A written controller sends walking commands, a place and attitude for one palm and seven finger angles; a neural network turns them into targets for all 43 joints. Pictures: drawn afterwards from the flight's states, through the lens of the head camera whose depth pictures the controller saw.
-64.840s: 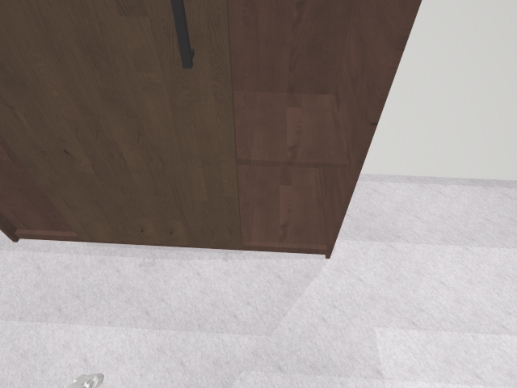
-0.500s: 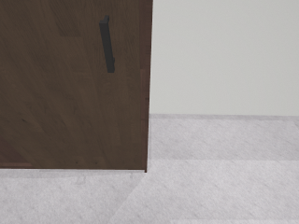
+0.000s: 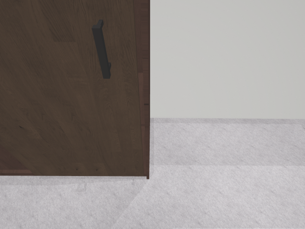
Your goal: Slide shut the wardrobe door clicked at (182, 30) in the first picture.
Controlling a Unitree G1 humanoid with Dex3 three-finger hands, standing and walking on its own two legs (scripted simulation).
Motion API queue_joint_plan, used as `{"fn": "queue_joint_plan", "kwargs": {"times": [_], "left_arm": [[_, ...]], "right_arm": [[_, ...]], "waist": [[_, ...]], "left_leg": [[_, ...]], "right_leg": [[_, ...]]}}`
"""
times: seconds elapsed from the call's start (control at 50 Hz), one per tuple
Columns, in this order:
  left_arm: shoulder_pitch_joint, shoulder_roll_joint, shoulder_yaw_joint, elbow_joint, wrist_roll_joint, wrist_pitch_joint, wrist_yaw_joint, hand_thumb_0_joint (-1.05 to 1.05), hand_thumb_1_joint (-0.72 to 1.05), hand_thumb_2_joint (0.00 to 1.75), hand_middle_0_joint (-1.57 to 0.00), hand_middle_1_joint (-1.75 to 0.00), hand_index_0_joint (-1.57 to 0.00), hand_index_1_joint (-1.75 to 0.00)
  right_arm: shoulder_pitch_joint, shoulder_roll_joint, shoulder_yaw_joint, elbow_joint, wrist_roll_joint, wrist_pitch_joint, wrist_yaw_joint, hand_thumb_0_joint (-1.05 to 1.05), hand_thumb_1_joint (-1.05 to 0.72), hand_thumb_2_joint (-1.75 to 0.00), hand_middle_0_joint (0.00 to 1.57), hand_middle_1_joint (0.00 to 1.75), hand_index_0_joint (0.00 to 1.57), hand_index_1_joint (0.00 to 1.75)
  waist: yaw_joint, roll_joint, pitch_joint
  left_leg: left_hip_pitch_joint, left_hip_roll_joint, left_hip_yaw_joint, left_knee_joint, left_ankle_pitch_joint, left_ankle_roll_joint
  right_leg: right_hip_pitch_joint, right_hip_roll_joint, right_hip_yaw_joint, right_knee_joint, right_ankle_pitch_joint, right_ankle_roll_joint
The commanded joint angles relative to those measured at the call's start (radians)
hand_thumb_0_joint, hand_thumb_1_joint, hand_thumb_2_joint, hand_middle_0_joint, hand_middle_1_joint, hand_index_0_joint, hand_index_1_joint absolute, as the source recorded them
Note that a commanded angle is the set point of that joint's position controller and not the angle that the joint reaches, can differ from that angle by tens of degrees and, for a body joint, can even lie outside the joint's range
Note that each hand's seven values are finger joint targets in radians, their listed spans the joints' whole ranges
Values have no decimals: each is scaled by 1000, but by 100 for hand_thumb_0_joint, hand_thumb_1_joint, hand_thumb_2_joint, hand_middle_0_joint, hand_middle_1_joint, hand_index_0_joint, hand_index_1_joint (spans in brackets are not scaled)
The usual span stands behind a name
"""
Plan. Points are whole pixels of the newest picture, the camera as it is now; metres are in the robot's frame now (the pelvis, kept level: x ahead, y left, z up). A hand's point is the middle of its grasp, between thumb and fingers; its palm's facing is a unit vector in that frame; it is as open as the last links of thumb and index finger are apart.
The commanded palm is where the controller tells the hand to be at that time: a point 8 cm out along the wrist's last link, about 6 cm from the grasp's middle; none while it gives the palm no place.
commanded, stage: look again from close up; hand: left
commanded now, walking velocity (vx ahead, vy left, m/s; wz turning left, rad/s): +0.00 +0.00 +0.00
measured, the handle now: (103, 50) +0.53 +0.18 +0.21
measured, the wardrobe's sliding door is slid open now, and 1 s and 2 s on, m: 0.02 0.02 0.02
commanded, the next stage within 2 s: none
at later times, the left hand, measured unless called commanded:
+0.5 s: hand out of the picture -0.02 +0.15 -0.18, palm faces +0.05 -0.98 -0.18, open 7.4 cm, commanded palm none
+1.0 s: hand out of the picture -0.03 +0.15 -0.18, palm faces +0.07 -0.98 -0.17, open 7.4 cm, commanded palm none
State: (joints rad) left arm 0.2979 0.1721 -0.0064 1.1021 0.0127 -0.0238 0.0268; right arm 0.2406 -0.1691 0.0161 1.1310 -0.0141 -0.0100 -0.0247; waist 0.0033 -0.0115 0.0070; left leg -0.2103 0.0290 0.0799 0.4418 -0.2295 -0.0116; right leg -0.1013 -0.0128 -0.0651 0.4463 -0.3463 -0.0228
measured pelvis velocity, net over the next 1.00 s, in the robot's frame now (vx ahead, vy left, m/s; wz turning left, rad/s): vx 0.01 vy -0.01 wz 0.02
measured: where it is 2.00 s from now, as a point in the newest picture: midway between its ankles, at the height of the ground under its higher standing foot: outside the picture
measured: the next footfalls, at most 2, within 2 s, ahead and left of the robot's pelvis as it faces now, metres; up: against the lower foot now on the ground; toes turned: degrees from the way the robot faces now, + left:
none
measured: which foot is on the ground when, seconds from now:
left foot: down 0.00-1.00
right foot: down 0.00-1.00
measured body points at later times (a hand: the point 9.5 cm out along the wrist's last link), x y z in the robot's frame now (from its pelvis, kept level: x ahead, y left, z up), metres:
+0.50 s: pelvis +0.01 -0.01 +0.00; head +0.01 -0.01 +0.45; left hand -0.02 +0.20 -0.16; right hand +0.02 -0.24 -0.16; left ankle +0.00 +0.13 -0.74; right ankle -0.07 -0.10 -0.74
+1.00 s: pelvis +0.01 -0.01 +0.00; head +0.02 -0.01 +0.45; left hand -0.03 +0.20 -0.16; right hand +0.01 -0.23 -0.16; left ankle +0.00 +0.13 -0.74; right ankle -0.07 -0.10 -0.74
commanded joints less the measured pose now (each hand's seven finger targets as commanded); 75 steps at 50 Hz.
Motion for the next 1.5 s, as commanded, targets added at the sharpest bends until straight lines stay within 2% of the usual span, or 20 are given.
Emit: {"fn": "queue_joint_plan", "kwargs": {"times": [0.0, 0.22, 0.24, 0.36, 0.42, 0.48, 0.52, 0.84, 0.92, 1.0, 1.04, 1.12, 1.48], "left_arm": [[85, 107, 19, -22, 1, -6, 12, 0, 90, 90, -20, -30, -20, -30], [115, 93, 19, -9, 1, -7, 14, 0, 90, 90, -20, -30, -20, -30], [115, 89, 18, -8, 1, -6, 15, 0, 90, 90, -20, -30, -20, -30], [129, 81, 18, -2, 1, -5, 16, 0, 90, 90, -20, -30, -20, -30], [134, 81, 20, -3, 1, -6, 15, 0, 90, 90, -20, -30, -20, -30], [139, 77, 19, 0, 0, -5, 16, 0, 90, 90, -20, -30, -20, -30], [142, 76, 20, 0, 0, -6, 16, 0, 90, 90, -20, -30, -20, -30], [149, 62, 21, 2, 0, -2, 16, 0, 90, 90, -20, -30, -20, -30], [152, 66, 23, 2, -1, -5, 16, 0, 90, 90, -20, -30, -20, -30], [155, 62, 22, 7, -1, -4, 16, 0, 90, 90, -20, -30, -20, -30], [152, 59, 21, 7, 0, -2, 17, 0, 90, 90, -20, -30, -20, -30], [158, 61, 22, 8, -1, -4, 16, 0, 90, 90, -20, -30, -20, -30], [167, 54, 23, 12, 0, -4, 17, 0, 90, 90, -20, -30, -20, -30]], "right_arm": [[42, -94, -19, -27, 4, -18, -7, 0, -90, -90, 20, 30, 20, 30], [58, -82, -17, -17, 6, -16, -13, 0, -90, -90, 20, 30, 20, 30], [57, -79, -16, -14, 7, -14, -13, 0, -90, -90, 20, 30, 20, 30], [63, -70, -16, -14, 6, -12, -14, 0, -90, -90, 20, 30, 20, 30], [69, -70, -16, -13, 5, -14, -15, 0, -90, -90, 20, 30, 20, 30], [68, -67, -15, -10, 6, -14, -16, 0, -90, -90, 20, 30, 20, 30], [69, -66, -15, -10, 6, -13, -17, 0, -90, -90, 20, 30, 20, 30], [80, -55, -15, -6, 6, -11, -18, 0, -90, -90, 20, 30, 20, 30], [84, -58, -16, -6, 5, -15, -18, 0, -90, -90, 20, 30, 20, 30], [88, -58, -15, -5, 6, -15, -20, 0, -90, -90, 20, 30, 20, 30], [88, -55, -14, -2, 6, -13, -20, 0, -90, -90, 20, 30, 20, 30], [90, -56, -15, -5, 5, -14, -19, 0, -90, -90, 20, 30, 20, 30], [99, -52, -15, 0, 5, -15, -19, 0, -90, -90, 20, 30, 20, 30]], "waist": [[7, -3, 32], [5, -3, 27], [7, -8, 47], [7, -8, 64], [7, -8, 39], [10, 3, 50], [9, -11, 54], [11, -3, 76], [11, -2, 45], [12, -7, 50], [11, -5, 81], [11, 1, 54], [12, -4, 69]], "left_leg": [[55, 84, -74, -40, 232, 41], [65, 84, -64, -31, 241, 36], [57, 83, -66, -33, 233, 37], [49, 80, -65, -31, 219, 35], [57, 81, -63, -26, 237, 35], [56, 81, -63, -24, 242, 36], [50, 79, -64, -23, 234, 35], [42, 77, -75, -31, 223, 36], [51, 78, -74, -25, 255, 36], [53, 79, -77, -28, 261, 38], [37, 77, -79, -33, 241, 37], [49, 77, -79, -34, 245, 37], [41, 76, -85, -42, 241, 37]], "right_leg": [[-76, -106, 86, -87, 345, -8], [-60, -104, 84, -91, 398, -6], [-65, -102, 79, -95, 384, -5], [-72, -103, 79, -102, 380, -3], [-54, -105, 78, -96, 414, -4], [-59, -105, 74, -97, 411, -3], [-56, -105, 75, -100, 419, -1], [-65, -102, 62, -114, 345, -2], [-47, -105, 61, -104, 387, -3], [-47, -105, 59, -101, 391, -2], [-58, -101, 58, -111, 357, -1], [-49, -106, 59, -110, 359, -3], [-52, -105, 56, -118, 339, -4]]}}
